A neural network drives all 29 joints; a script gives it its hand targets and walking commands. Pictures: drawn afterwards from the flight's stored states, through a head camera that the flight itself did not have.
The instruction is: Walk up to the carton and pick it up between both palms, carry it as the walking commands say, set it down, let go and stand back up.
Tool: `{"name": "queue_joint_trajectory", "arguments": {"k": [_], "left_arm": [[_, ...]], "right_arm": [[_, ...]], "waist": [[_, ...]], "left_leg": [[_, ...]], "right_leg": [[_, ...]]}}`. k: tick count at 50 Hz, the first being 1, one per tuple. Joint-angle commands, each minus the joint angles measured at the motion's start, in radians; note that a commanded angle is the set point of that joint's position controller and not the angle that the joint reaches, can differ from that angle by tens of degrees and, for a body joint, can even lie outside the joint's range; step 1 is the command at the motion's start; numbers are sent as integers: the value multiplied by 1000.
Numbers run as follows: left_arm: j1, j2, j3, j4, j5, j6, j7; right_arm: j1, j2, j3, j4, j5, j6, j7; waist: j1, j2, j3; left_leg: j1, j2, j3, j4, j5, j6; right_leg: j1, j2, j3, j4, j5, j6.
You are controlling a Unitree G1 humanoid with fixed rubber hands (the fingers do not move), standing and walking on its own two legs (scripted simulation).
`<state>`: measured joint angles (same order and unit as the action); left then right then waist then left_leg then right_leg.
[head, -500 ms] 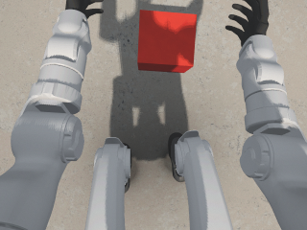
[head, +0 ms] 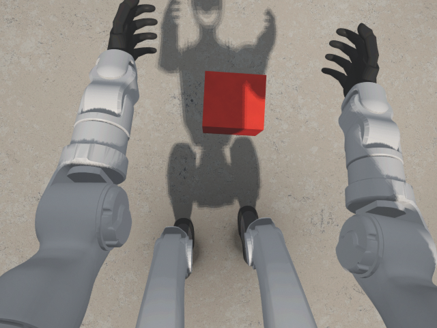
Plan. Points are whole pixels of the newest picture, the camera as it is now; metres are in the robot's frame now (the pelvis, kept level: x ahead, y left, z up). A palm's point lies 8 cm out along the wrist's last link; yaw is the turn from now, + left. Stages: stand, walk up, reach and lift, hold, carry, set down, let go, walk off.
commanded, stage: set down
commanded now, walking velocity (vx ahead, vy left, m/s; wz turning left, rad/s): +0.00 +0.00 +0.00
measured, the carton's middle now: (232, 106) +0.57 -0.08 -0.55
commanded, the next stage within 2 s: let go in 0.18 s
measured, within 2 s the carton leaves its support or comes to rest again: neither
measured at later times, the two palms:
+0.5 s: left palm (100, 101) +0.46 +0.15 -0.05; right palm (382, 114) +0.43 -0.24 -0.04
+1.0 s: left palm out of the picture +0.29 +0.21 +0.06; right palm out of the picture +0.25 -0.24 +0.07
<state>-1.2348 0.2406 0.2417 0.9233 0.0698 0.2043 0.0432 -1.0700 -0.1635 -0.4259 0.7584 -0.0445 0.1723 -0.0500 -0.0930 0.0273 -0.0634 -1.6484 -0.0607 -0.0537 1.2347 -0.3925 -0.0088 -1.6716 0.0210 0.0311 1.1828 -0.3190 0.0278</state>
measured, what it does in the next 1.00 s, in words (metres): rises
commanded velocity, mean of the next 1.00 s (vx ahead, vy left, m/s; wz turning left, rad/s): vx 0.00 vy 0.00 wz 0.00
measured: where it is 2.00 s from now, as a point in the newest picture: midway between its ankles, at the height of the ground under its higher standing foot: (217, 252)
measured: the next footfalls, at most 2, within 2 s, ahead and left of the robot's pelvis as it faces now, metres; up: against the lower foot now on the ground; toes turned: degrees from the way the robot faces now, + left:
none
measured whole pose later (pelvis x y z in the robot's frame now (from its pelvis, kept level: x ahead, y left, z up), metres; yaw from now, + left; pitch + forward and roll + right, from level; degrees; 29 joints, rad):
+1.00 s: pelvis +0.08 -0.01 +0.15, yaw -1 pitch +8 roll +0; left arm 0.08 0.17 0.08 0.51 0.04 0.01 -0.02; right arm 0.16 -0.18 -0.05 0.44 -0.01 0.01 0.07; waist -0.03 0.00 0.04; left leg -0.37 -0.02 -0.06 0.51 -0.28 0.00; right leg -0.41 0.03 0.05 0.47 -0.21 0.00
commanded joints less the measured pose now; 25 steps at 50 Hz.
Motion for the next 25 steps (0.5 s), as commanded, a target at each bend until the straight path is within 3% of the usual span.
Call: {"name": "queue_joint_trajectory", "arguments": {"k": [1, 7, 12, 20, 25], "left_arm": [[-253, 59, 15, -113, 17, -28, -8], [-191, 19, 59, -59, 67, -56, -22], [-110, -7, 95, -71, 128, -73, -17], [205, -94, 60, -350, 145, -77, 52], [452, -109, -12, -496, 115, -80, 68]], "right_arm": [[-190, -96, -14, -116, -20, -25, 5], [-150, -57, -42, -68, -74, -52, 17], [-71, -39, -44, -61, -126, -76, 26], [186, -80, 55, -254, -123, -80, 81], [428, -92, 136, -330, -99, -77, 127]], "waist": [[-33, 58, -986], [-30, 40, -836], [-24, 47, -865], [-9, 19, -1145], [-15, -20, -1020]], "left_leg": [[597, -50, 72, -179, 289, -38], [611, -37, 56, -284, 309, -39], [658, -38, 49, -313, 406, -49], [888, -48, 35, -357, 650, -41], [869, -46, 40, -442, 568, -35]], "right_leg": [[638, 61, -105, -137, 342, 33], [664, 51, -96, -238, 365, 33], [720, 52, -96, -258, 462, 38], [1018, 57, -59, -285, 706, 15], [1175, 46, -22, -354, 699, -4]]}}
